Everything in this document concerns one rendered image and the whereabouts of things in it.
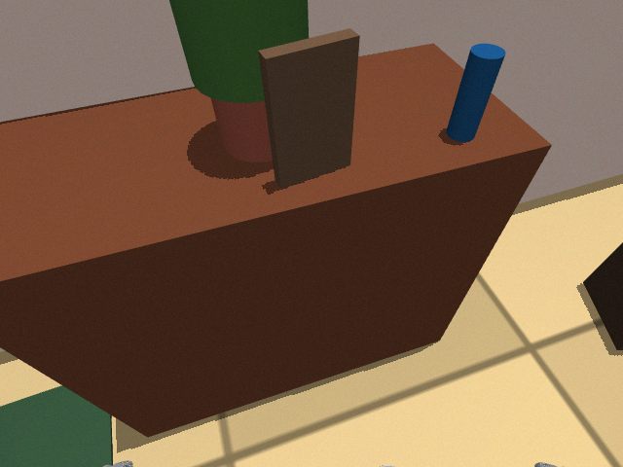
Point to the potted plant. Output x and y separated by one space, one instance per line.
221 40

